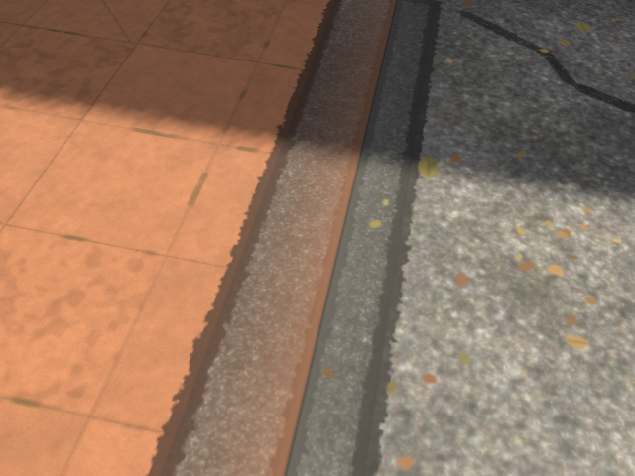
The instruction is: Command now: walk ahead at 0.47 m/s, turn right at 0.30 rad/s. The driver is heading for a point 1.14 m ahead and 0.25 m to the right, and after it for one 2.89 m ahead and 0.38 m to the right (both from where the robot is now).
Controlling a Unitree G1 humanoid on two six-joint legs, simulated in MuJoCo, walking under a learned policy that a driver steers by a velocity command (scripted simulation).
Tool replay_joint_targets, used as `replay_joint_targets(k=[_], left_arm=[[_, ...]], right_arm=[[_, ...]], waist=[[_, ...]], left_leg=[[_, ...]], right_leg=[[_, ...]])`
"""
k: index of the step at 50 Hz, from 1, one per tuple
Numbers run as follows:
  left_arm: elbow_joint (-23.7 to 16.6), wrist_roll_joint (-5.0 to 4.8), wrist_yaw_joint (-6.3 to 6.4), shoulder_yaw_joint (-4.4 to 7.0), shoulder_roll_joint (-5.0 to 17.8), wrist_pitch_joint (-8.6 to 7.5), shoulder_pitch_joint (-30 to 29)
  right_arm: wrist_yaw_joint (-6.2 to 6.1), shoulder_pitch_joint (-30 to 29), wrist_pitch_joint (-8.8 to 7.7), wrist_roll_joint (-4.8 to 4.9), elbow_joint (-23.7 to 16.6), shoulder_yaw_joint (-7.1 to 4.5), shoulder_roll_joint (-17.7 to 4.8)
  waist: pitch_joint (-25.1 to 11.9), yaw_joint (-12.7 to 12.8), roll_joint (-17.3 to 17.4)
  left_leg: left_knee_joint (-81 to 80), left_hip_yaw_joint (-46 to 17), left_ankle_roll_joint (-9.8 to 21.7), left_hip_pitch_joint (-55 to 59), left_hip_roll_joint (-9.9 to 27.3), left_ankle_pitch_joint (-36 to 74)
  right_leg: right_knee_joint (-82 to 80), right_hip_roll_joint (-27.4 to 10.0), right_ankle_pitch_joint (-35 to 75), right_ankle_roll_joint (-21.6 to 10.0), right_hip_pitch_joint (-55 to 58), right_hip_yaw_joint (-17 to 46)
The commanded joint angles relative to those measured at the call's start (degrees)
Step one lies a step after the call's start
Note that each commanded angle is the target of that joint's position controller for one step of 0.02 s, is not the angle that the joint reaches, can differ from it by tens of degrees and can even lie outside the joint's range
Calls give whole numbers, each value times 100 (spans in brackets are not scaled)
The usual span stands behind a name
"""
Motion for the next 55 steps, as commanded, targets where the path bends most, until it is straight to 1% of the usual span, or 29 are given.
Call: replay_joint_targets(k=[1, 3, 6, 8, 9, 10, 11, 12, 13, 14, 16, 19, 22, 25, 28, 30, 31, 32, 33, 34, 35, 36, 38, 43, 47, 51, 53, 54, 55], left_arm=[[-638, -29, -123, -35, 157, -125, -1009], [-763, -20, -215, -50, 151, -156, -1205], [-811, 6, -276, 48, 371, -145, -941], [-600, -12, -198, 266, 833, -102, 312], [-464, 8, -91, 402, 1161, -52, 1272], [-416, 2, -35, 503, 1698, -52, 1519], [-408, -24, 24, 414, 1269, -41, 1763], [-435, 14, 73, 362, 1073, -38, 1482], [-525, 7, 90, 305, 923, -39, 1051], [-615, 14, 91, 252, 767, -40, 661], [-755, 105, 128, 213, 665, -39, 302], [-682, 66, 206, 258, 842, -55, 278], [-578, 1, 278, 313, 985, 8, 470], [-449, -51, 289, 322, 1008, 86, 910], [-437, -41, 293, 312, 949, 123, 960], [-492, 13, 272, 230, 662, 115, 921], [-605, 93, 237, 84, 233, 84, 970], [-802, -70, 220, -17, -17, 9, 1702], [-667, -150, 248, 91, 580, 24, 1624], [-737, -107, 257, 183, 879, 64, 1036], [-805, -27, 273, 192, 854, 99, 707], [-881, 21, 261, 207, 793, 105, 522], [-891, -42, 210, 211, 622, 170, 581], [-918, 41, 188, 76, 216, 199, 197], [-974, 48, 46, -18, 111, 75, -492], [-1173, 2, -36, -19, 196, -43, -1098], [-1148, 4, -47, 67, 397, -98, -891], [-1010, 33, -22, 157, 544, -116, -399], [-760, 82, 38, 307, 826, -112, 423]], right_arm=[[-72, 130, -54, 49, -134, -286, -978], [-101, 203, 21, 67, -51, -303, -1013], [-227, 149, 168, 66, -78, -355, -1218], [-296, -10, 259, 44, -153, -381, -1363], [-303, -145, 203, 23, -277, -344, -1331], [-135, 645, 36, -147, -509, -46, -369], [-15, 151, -215, 59, -553, -61, -767], [52, -575, -348, 307, -811, -141, -1030], [44, -821, -419, 263, -928, -93, -986], [14, -896, -422, 102, -910, -119, -956], [7, -615, -282, -5, -896, -169, -971], [-31, -665, -131, -73, -951, -79, -731], [-13, -1390, -140, -75, -1095, 36, -475], [36, -1841, -192, 81, -1204, -25, -628], [67, -1698, -244, 138, -1214, -179, -883], [40, -940, -285, 93, -1072, -323, -1047], [-11, -133, -301, -11, -1039, -420, -1369], [24, 307, -211, -109, -829, -542, -1867], [53, 233, -186, -16, -909, -458, -1375], [20, 19, -154, 21, -949, -372, -1072], [10, -244, -122, -26, -952, -319, -952], [4, -423, -100, -49, -903, -276, -812], [-13, -567, -135, -51, -805, -243, -678], [38, -361, -195, 11, -401, -327, -878], [23, -301, -108, 123, -168, -363, -1055], [52, 122, 13, 251, 120, -388, -1228], [33, 98, 80, 278, 197, -415, -1346], [17, 4, 103, 302, 214, -405, -1363], [5, 27, 96, 279, 225, -342, -1208]], waist=[[570, -226, 520], [588, -251, 522], [86, 31, 917], [-648, 751, 1019], [-1199, 1275, 667], [-1917, 618, -984], [-2603, 1063, -493], [-1602, 1146, -204], [-970, 857, 350], [-461, 564, 598], [-169, 166, 268], [55, 68, 135], [59, 389, -50], [-117, 659, -189], [-196, 488, -379], [-453, 45, -398], [-1150, -284, 283], [-1804, 61, 2391], [-1473, -96, 1796], [-811, -249, 1204], [-462, -182, 776], [-169, -90, 746], [15, 92, 1019], [144, 122, 687], [268, -53, 634], [437, -182, 723], [324, 60, 827], [38, 399, 815], [-524, 787, 738]], left_leg=[[-498, -97, 266, -164, 1545, 2540], [-237, 31, 233, 295, 1662, 3285], [865, 234, 91, 894, 1716, 6426], [2664, 370, -6, 551, 1623, 7291], [4231, 356, -137, -825, 1454, 5824], [6666, -39, -596, -3790, 230, -716], [7451, -1199, -542, -4541, -41, -1524], [7188, -1336, -409, -5026, 358, -993], [6578, -1256, -342, -4857, 606, -578], [6057, -1144, -383, -4542, 739, -439], [5636, -1090, -529, -3896, 904, -326], [4576, -771, -805, -3561, 946, -7], [3071, -596, -888, -2942, 678, 1466], [2195, -720, -896, -2652, 411, 2032], [1801, -912, -677, -2388, 413, 1502], [1580, -893, -352, -1278, 538, 1189], [1522, -1859, 36, -18, 1540, 699], [758, -4713, 956, 1499, 2796, -861], [450, -5294, 938, 1349, 2829, -2222], [424, -4343, 711, 797, 2589, -2006], [445, -3504, 574, 179, 2330, -1076], [367, -2881, 546, -299, 2082, -334], [87, -2063, 488, -810, 1821, 316], [-256, -1289, 770, -745, 1863, 1399], [-308, -654, 662, -683, 1691, 1731], [-120, -854, 648, -447, 1836, 1977], [245, -955, 549, -277, 1916, 2523], [795, -797, 419, -375, 1773, 3273], [1782, -569, 238, -787, 1469, 3568]], right_leg=[[-690, 129, 298, -115, 57, -150], [-941, 247, -42, -235, 4, -315], [-882, 722, -1037, -535, 632, -809], [-1117, 1016, -1159, -869, 2353, -820], [-1247, 473, -927, -1212, 4269, 93], [-1084, -1239, -1435, -2451, 6873, 3211], [-2077, -1518, -2464, -2668, 7237, 4694], [-2342, -1310, -2436, -2250, 6584, 3788], [-2456, -1078, -2051, -2021, 5549, 3175], [-2592, -822, -1422, -1891, 4587, 2715], [-2876, -531, -729, -1906, 3456, 2234], [-2990, -288, -93, -1821, 2397, 1567], [-2802, 172, -648, -1432, 1909, 1086], [-2461, 54, -1297, -1238, 2329, 1463], [-1862, -213, -1811, -1009, 2882, 2081], [-1005, 46, -1731, -702, 2716, 1999], [629, 421, -2415, -453, 2156, 1500], [2542, 1025, -4148, -127, 306, 745], [3386, 595, -3818, -35, -413, 877], [3633, 414, -3267, 4, -597, 763], [3541, 227, -2852, 30, -416, 618], [3264, 86, -2585, 39, -287, 625], [2917, -110, -2363, 52, 128, 527], [1557, -84, -1838, 95, 50, 518], [69, -56, -873, 59, 472, 82], [-784, 123, -1087, -62, 916, -146], [-1163, 265, -1334, -206, 1432, -186], [-1462, 408, -1184, -329, 2262, -301], [-1452, 410, -1019, -482, 3580, -284]])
